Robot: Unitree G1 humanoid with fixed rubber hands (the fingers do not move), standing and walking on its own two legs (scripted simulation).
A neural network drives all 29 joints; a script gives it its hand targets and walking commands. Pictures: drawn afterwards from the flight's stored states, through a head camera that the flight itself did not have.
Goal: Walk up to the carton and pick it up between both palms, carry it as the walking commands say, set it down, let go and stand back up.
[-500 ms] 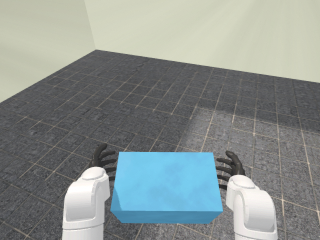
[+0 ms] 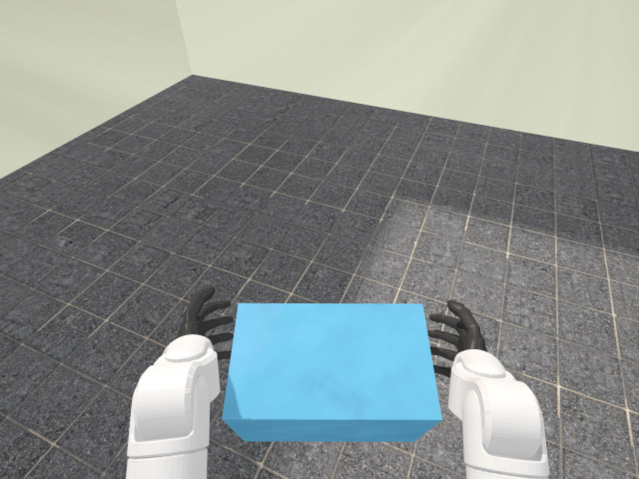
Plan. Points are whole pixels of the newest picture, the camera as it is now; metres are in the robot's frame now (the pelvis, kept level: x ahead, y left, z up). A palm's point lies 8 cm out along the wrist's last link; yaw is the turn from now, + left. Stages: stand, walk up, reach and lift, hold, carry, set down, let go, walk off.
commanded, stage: carry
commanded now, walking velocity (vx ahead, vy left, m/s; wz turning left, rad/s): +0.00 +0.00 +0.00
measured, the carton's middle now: (329, 375) +0.29 +0.00 -0.01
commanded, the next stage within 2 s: none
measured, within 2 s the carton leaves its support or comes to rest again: neither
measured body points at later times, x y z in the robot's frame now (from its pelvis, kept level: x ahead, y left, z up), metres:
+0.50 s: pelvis +0.03 +0.00 +0.00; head +0.00 -0.01 +0.45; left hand +0.31 +0.16 +0.08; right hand +0.30 -0.16 +0.06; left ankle +0.09 +0.11 -0.72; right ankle +0.09 -0.09 -0.72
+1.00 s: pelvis +0.05 +0.00 +0.01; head +0.04 -0.01 +0.46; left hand +0.34 +0.17 +0.07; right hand +0.33 -0.16 +0.06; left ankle +0.09 +0.11 -0.72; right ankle +0.09 -0.09 -0.72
